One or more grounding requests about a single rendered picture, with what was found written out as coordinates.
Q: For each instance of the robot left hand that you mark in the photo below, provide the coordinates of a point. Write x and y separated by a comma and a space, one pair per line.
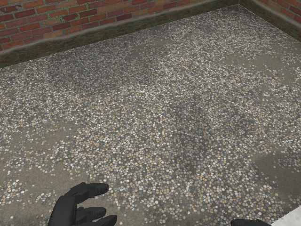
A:
66, 213

